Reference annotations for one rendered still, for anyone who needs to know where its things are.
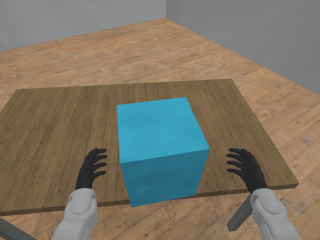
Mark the robot left forearm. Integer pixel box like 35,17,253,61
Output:
51,188,98,240

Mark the robot right forearm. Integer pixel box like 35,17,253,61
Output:
250,188,301,240

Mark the right robot hand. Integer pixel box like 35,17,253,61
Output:
226,148,268,194

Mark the carton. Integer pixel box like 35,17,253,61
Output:
117,97,210,208

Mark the table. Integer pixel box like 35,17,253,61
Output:
0,78,300,240

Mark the left robot hand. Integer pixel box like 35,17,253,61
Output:
75,148,108,191

